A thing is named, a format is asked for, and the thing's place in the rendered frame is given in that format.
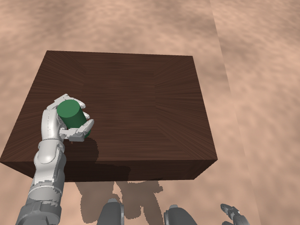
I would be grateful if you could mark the left robot hand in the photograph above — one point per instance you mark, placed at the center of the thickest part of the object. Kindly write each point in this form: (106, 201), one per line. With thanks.
(53, 127)

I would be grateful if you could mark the right robot hand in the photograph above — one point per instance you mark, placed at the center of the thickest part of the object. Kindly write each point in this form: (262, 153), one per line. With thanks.
(234, 215)

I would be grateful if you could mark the left robot arm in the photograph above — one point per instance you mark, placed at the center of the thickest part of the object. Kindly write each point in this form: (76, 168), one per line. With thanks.
(43, 203)

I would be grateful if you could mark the can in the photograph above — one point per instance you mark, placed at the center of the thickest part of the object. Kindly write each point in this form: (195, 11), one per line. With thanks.
(71, 114)

